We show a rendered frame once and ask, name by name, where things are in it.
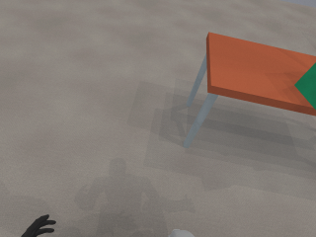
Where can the carton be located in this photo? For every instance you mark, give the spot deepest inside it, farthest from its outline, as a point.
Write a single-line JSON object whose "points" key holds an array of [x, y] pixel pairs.
{"points": [[307, 86]]}

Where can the table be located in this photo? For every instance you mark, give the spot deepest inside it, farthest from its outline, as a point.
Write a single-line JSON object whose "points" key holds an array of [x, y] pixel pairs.
{"points": [[252, 72]]}

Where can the left robot hand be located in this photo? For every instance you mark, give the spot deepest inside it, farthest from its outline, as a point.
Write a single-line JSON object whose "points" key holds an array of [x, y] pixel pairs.
{"points": [[35, 229]]}

